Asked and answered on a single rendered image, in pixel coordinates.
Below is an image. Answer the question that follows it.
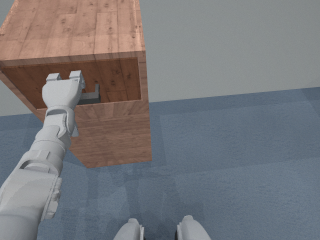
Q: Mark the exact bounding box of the cabinet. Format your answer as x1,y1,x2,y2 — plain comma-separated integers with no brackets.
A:
0,0,152,169

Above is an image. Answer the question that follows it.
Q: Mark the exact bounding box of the left robot forearm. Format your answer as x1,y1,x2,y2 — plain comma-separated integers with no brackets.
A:
0,106,75,205

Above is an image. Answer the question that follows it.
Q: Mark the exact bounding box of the robot left thigh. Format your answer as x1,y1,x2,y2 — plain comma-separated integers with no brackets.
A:
113,222,145,240

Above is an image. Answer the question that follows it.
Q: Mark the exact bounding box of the right robot shin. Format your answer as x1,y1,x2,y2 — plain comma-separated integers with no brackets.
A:
181,215,194,223

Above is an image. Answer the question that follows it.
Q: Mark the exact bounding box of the drawer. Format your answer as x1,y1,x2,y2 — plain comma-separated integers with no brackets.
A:
1,57,141,109

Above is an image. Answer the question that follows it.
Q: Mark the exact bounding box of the robot left upper arm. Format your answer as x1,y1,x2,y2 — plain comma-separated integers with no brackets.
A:
0,168,63,240

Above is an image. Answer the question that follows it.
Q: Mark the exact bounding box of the left robot hand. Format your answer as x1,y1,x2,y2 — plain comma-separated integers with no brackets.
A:
42,70,86,137

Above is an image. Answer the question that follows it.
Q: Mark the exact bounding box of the handle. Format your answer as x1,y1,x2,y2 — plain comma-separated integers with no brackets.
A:
77,84,101,105

